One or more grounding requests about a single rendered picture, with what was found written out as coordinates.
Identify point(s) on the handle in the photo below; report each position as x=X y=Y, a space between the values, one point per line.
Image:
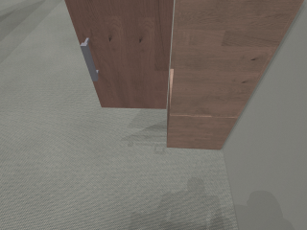
x=89 y=60

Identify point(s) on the cupboard door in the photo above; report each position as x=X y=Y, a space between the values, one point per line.
x=130 y=44

